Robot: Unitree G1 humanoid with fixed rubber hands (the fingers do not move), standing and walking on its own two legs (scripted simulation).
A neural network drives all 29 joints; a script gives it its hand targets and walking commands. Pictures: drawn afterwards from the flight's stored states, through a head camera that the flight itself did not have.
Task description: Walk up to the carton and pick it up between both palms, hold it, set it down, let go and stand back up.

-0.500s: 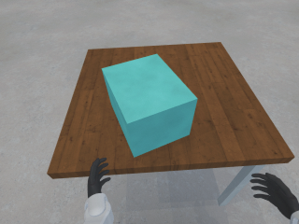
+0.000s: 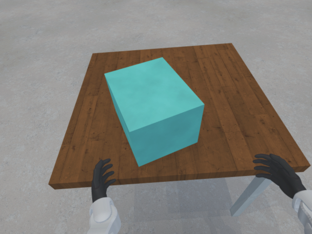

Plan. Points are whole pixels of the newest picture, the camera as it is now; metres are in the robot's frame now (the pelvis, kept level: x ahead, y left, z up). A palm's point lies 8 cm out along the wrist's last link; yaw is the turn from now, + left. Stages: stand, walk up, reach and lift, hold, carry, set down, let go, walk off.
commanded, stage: reach and lift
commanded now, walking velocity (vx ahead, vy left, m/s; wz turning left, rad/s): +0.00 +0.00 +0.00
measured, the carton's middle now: (151, 108) +0.51 +0.05 +0.01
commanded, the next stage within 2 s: none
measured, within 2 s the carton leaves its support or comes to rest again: neither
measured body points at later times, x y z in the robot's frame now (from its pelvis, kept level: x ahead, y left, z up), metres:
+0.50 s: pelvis +0.01 +0.00 +0.00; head +0.02 -0.02 +0.45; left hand +0.27 +0.16 +0.04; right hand +0.34 -0.28 +0.03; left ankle +0.00 +0.16 -0.74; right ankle +0.01 -0.10 -0.74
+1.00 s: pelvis +0.00 -0.01 +0.00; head +0.02 -0.03 +0.45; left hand +0.31 +0.17 +0.08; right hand +0.41 -0.24 +0.09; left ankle +0.00 +0.16 -0.74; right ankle +0.01 -0.10 -0.74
